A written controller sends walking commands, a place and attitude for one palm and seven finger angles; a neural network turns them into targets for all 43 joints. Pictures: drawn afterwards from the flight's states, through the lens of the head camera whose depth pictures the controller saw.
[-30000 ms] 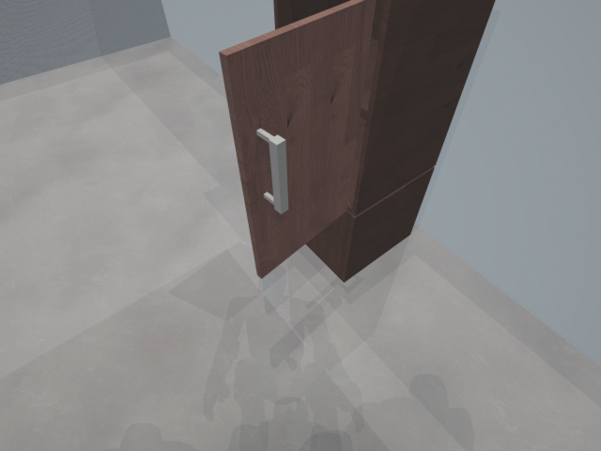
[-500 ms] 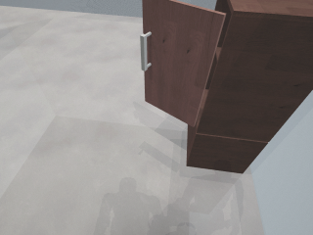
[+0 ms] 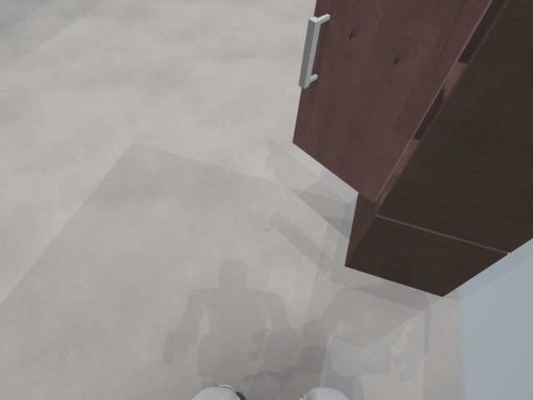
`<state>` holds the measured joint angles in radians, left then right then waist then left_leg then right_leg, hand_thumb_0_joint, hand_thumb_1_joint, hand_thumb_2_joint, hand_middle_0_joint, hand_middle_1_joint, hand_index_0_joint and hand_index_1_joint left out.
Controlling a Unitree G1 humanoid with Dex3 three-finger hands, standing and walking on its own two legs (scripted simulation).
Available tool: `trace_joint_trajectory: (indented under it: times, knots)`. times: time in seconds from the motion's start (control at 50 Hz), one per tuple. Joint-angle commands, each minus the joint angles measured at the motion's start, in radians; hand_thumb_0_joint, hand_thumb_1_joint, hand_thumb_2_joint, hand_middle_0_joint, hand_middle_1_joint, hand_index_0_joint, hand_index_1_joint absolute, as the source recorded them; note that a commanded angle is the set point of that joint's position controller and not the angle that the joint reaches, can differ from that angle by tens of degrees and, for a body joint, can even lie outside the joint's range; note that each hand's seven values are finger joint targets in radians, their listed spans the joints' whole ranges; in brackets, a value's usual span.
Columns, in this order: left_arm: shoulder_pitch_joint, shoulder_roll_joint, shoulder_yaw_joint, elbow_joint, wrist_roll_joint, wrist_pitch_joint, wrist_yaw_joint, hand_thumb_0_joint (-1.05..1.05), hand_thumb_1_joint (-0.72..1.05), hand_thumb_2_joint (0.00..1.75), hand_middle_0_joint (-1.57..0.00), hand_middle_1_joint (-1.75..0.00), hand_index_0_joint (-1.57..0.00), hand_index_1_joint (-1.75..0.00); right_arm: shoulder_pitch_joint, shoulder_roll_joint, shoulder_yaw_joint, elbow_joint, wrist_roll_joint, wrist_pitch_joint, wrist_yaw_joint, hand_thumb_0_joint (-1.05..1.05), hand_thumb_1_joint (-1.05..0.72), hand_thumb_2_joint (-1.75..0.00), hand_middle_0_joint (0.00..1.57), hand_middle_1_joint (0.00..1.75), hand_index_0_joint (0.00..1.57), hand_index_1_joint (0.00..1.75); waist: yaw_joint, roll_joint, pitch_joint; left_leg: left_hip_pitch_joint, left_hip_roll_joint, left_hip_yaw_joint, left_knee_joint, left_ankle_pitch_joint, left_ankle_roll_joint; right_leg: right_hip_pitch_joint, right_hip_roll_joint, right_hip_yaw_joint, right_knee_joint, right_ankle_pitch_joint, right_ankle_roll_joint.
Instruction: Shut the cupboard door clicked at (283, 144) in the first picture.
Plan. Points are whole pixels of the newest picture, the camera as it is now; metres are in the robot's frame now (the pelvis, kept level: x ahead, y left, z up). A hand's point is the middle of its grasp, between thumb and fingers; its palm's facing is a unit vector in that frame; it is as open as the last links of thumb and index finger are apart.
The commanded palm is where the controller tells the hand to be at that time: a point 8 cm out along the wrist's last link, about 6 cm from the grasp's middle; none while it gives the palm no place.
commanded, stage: walk to a spot facing it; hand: left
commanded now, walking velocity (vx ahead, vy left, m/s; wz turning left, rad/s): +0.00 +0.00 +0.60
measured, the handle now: (314, 52) +0.88 -0.09 +0.03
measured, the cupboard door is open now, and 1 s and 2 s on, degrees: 61 61 61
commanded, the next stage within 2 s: turn to face it in 2.00 s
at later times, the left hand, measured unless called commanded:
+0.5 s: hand out of the picture +0.01 +0.17 -0.16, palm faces +0.32 -0.90 -0.29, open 7.4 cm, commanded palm none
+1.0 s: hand out of the picture -0.04 +0.13 -0.15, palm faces +0.65 -0.71 -0.27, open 7.4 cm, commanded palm none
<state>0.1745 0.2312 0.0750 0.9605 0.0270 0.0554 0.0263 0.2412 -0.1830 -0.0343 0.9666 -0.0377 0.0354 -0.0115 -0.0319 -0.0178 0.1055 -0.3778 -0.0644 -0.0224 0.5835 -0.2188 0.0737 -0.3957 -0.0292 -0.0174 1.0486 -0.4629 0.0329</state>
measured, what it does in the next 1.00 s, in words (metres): steps on the spot, turning left: right foot, then left foot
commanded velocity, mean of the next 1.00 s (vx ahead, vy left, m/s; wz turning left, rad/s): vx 0.05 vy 0.00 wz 0.60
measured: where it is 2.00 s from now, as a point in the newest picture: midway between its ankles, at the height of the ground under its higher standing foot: (202, 370)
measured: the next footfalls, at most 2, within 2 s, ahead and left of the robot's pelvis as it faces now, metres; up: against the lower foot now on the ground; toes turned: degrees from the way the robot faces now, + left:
right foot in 0.28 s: +0.04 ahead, -0.17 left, +0.00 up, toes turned +14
left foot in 0.56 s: +0.00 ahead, +0.10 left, +0.00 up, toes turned +27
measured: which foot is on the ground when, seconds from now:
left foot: down 0.00-0.26, up 0.28-0.54, down 0.56-0.78, up 0.80-1.00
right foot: up 0.00-0.26, down 0.28-0.56, up 0.58-0.76, down 0.78-1.00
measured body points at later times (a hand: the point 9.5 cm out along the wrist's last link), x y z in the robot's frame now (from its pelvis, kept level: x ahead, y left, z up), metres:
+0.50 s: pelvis +0.01 -0.05 +0.00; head +0.08 -0.03 +0.45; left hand -0.01 +0.22 -0.13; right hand +0.17 -0.28 -0.14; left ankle -0.03 +0.08 -0.70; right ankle +0.00 -0.18 -0.73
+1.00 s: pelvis +0.06 -0.06 +0.01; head +0.10 -0.03 +0.45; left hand -0.07 +0.17 -0.13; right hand +0.30 -0.18 -0.13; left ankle -0.05 +0.02 -0.67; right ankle +0.11 -0.15 -0.73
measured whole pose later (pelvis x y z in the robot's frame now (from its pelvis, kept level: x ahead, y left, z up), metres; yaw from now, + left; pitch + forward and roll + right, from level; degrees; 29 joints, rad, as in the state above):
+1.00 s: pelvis +0.06 -0.06 +0.01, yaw +42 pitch +1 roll +2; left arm 0.27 0.20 0.05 0.86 0.04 0.00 0.01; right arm 0.14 -0.23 -0.07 0.87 -0.03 0.07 0.04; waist -0.01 -0.02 0.09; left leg -0.43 0.00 0.04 0.97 -0.48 -0.03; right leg -0.23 -0.13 -0.19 0.56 -0.34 0.00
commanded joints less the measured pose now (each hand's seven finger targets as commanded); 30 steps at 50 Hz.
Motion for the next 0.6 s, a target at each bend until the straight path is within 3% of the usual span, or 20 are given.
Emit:
trace_joint_trajectory:
  times: [0.0,0.02,0.12,0.16,0.2,0.22,0.24,0.26,0.28,0.3,0.32,0.36,0.4,0.44,0.48,0.5,0.52,0.54,0.56,0.58]
  knots:
    - [0.015,0.087,0.020,-0.107,-0.001,-0.029,-0.005,0.00,0.90,0.90,-0.20,-0.30,-0.20,-0.30,0.041,-0.222,-0.056,-0.065,0.005,-0.016,-0.020,0.00,-0.90,-0.90,0.20,0.30,0.20,0.30,0.009,0.122,-0.157,0.176,0.263,-0.416,-0.315,0.030,0.089,-0.109,-0.012,0.056,-0.015,0.054,0.018]
    - [0.011,0.087,0.018,-0.114,-0.001,-0.028,-0.005,0.00,0.90,0.90,-0.20,-0.30,-0.20,-0.30,0.044,-0.226,-0.058,-0.066,0.005,-0.014,-0.019,0.00,-0.90,-0.90,0.20,0.30,0.20,0.30,0.005,0.110,-0.167,0.186,0.254,-0.413,-0.311,0.032,0.089,-0.100,-0.001,0.051,-0.046,0.050,0.020]
    - [0.005,0.093,0.013,-0.146,-0.003,-0.021,-0.002,0.00,0.90,0.90,-0.20,-0.30,-0.20,-0.30,0.030,-0.253,-0.076,-0.086,0.001,0.004,-0.009,0.00,-0.90,-0.90,0.20,0.30,0.20,0.30,-0.001,0.174,-0.161,0.147,0.221,-0.452,-0.311,-0.023,0.077,-0.017,0.041,0.035,-0.218,0.019,0.019]
    - [0.051,0.104,0.016,-0.144,-0.006,-0.018,0.001,0.00,0.90,0.90,-0.20,-0.30,-0.20,-0.30,0.000,-0.252,-0.082,-0.104,0.001,0.012,-0.006,0.00,-0.90,-0.90,0.20,0.30,0.20,0.30,0.018,0.200,-0.157,0.077,0.187,-0.458,-0.304,-0.044,0.059,0.089,0.067,0.023,-0.343,0.029,0.008]
    - [0.159,0.135,0.028,-0.121,-0.008,-0.023,0.005,0.00,0.90,0.90,-0.20,-0.30,-0.20,-0.30,-0.054,-0.231,-0.086,-0.129,0.011,0.018,-0.004,0.00,-0.90,-0.90,0.20,0.30,0.20,0.30,0.071,0.155,-0.177,-0.053,0.111,-0.394,-0.249,-0.108,-0.004,0.307,0.065,0.007,-0.609,0.134,-0.007]
    - [0.177,0.202,0.041,-0.127,0.002,-0.030,0.011,0.00,0.90,0.90,-0.20,-0.30,-0.20,-0.30,-0.047,-0.180,-0.084,-0.138,0.023,0.023,0.003,0.00,-0.90,-0.90,0.20,0.30,0.20,0.30,0.077,0.000,-0.162,-0.194,0.017,-0.284,-0.068,-0.237,-0.069,0.394,-0.100,0.186,-0.783,0.019,-0.068]
    - [0.116,0.275,0.052,-0.154,0.017,-0.034,0.018,0.00,0.90,0.90,-0.20,-0.30,-0.20,-0.30,-0.024,-0.127,-0.083,-0.151,0.022,0.020,0.006,0.00,-0.90,-0.90,0.20,0.30,0.20,0.30,0.067,-0.235,-0.121,-0.278,-0.102,-0.077,0.311,-0.296,-0.136,0.288,-0.402,0.507,-0.929,-0.129,-0.198]
    - [-0.027,0.255,0.032,-0.195,0.003,-0.026,0.022,0.00,0.90,0.90,-0.20,-0.30,-0.20,-0.30,-0.012,-0.169,-0.088,-0.151,0.005,0.020,0.014,0.00,-0.90,-0.90,0.20,0.30,0.20,0.30,0.006,-0.128,-0.068,-0.237,-0.020,-0.086,0.528,-0.317,-0.113,0.119,-0.440,0.414,-0.879,-0.009,-0.220]
    - [-0.072,0.211,0.035,-0.212,0.004,-0.036,0.027,0.00,0.90,0.90,-0.20,-0.30,-0.20,-0.30,0.033,-0.146,-0.087,-0.151,0.006,0.026,0.016,0.00,-0.90,-0.90,0.20,0.30,0.20,0.30,-0.030,-0.094,-0.103,-0.210,0.002,-0.079,0.624,-0.292,-0.105,0.095,-0.393,0.368,-0.828,0.048,-0.222]
    - [-0.076,0.166,0.024,-0.201,0.002,-0.046,0.025,0.00,0.90,0.90,-0.20,-0.30,-0.20,-0.30,0.001,-0.152,-0.078,-0.143,0.008,0.022,0.024,0.00,-0.90,-0.90,0.20,0.30,0.20,0.30,-0.023,-0.168,-0.049,-0.232,0.053,-0.060,0.638,-0.252,-0.109,0.115,-0.327,0.281,-0.773,0.233,-0.211]
    - [-0.076,0.150,0.017,-0.193,0.004,-0.053,0.022,0.00,0.90,0.90,-0.20,-0.30,-0.20,-0.30,-0.009,-0.156,-0.074,-0.150,0.012,0.018,0.030,0.00,-0.90,-0.90,0.20,0.30,0.20,0.30,-0.030,-0.187,-0.036,-0.224,0.074,-0.035,0.605,-0.229,-0.120,0.154,-0.293,0.166,-0.707,0.453,-0.202]
    - [-0.004,0.176,0.025,-0.173,0.005,-0.058,0.020,0.00,0.90,0.90,-0.20,-0.30,-0.20,-0.30,-0.049,-0.134,-0.059,-0.164,0.023,0.013,0.035,0.00,-0.90,-0.90,0.20,0.30,0.20,0.30,0.005,-0.184,-0.082,-0.173,0.076,0.027,0.431,-0.242,-0.129,0.269,-0.280,0.053,-0.609,0.729,-0.175]
    - [0.077,0.210,0.036,-0.151,0.007,-0.053,0.017,0.00,0.90,0.90,-0.20,-0.30,-0.20,-0.30,-0.112,-0.114,-0.044,-0.181,0.024,0.008,0.040,0.00,-0.90,-0.90,0.20,0.30,0.20,0.30,0.053,-0.165,-0.090,-0.133,0.063,0.090,0.253,-0.239,-0.124,0.349,-0.279,0.014,-0.549,0.853,-0.149]
    - [0.133,0.227,0.041,-0.135,0.005,-0.050,0.014,0.00,0.90,0.90,-0.20,-0.30,-0.20,-0.30,-0.130,-0.111,-0.037,-0.187,0.024,0.006,0.040,0.00,-0.90,-0.90,0.20,0.30,0.20,0.30,0.070,-0.201,-0.105,-0.081,0.043,0.126,0.148,-0.202,-0.115,0.370,-0.275,0.004,-0.512,0.910,-0.129]
    - [0.130,0.229,0.042,-0.135,-0.001,-0.050,0.009,0.00,0.90,0.90,-0.20,-0.30,-0.20,-0.30,-0.083,-0.141,-0.042,-0.175,0.023,0.002,0.039,0.00,-0.90,-0.90,0.20,0.30,0.20,0.30,0.042,-0.194,-0.132,0.036,0.034,0.135,-0.010,-0.090,-0.100,0.344,-0.260,-0.046,-0.421,0.896,-0.086]
    - [0.129,0.222,0.040,-0.144,-0.007,-0.048,0.008,0.00,0.90,0.90,-0.20,-0.30,-0.20,-0.30,-0.017,-0.178,-0.050,-0.155,0.017,-0.004,0.038,0.00,-0.90,-0.90,0.20,0.30,0.20,0.30,0.003,-0.123,-0.181,0.199,0.064,0.091,-0.108,0.114,-0.081,0.256,-0.248,-0.075,-0.293,0.819,-0.048]
    - [0.148,0.172,0.033,-0.173,-0.014,-0.044,0.003,0.00,0.90,0.90,-0.20,-0.30,-0.20,-0.30,0.035,-0.275,-0.075,-0.147,0.008,-0.011,0.031,0.00,-0.90,-0.90,0.20,0.30,0.20,0.30,-0.022,0.137,-0.252,0.416,0.279,-0.174,-0.099,0.498,0.017,0.006,-0.149,-0.136,-0.106,0.448,0.020]
    - [0.092,0.110,0.005,-0.219,-0.013,-0.044,0.003,0.00,0.90,0.90,-0.20,-0.30,-0.20,-0.30,0.112,-0.341,-0.091,-0.127,0.011,-0.008,0.023,0.00,-0.90,-0.90,0.20,0.30,0.20,0.30,-0.062,0.324,-0.265,0.462,0.473,-0.396,-0.132,0.829,0.168,-0.152,-0.065,-0.094,0.056,-0.229,0.041]
    - [0.019,0.120,0.005,-0.248,-0.008,-0.034,0.006,0.00,0.90,0.90,-0.20,-0.30,-0.20,-0.30,0.142,-0.340,-0.092,-0.110,0.009,-0.006,0.011,0.00,-0.90,-0.90,0.20,0.30,0.20,0.30,-0.082,0.160,-0.242,0.408,0.479,-0.381,-0.133,0.694,0.191,-0.182,-0.073,-0.002,0.110,-0.208,0.028]
    - [-0.015,0.104,0.007,-0.240,-0.011,-0.033,0.010,0.00,0.90,0.90,-0.20,-0.30,-0.20,-0.30,0.111,-0.324,-0.089,-0.114,0.005,-0.011,-0.001,0.00,-0.90,-0.90,0.20,0.30,0.20,0.30,-0.071,0.229,-0.235,0.378,0.427,-0.368,-0.131,0.605,0.170,-0.206,-0.084,0.018,0.111,-0.172,0.030]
